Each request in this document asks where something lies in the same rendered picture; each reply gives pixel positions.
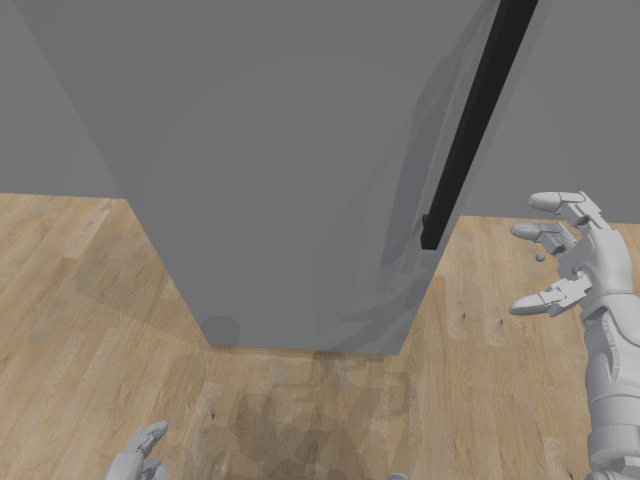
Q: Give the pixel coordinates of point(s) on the robot left hand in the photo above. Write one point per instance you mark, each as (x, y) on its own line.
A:
(129, 464)

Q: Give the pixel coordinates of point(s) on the robot right hand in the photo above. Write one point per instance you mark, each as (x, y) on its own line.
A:
(601, 254)

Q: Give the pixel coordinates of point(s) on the robot right forearm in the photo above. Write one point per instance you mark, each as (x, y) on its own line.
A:
(612, 381)

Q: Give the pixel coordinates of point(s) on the fridge door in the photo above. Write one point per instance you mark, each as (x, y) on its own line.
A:
(280, 154)

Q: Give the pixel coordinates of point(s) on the handle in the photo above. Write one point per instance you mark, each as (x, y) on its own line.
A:
(508, 29)

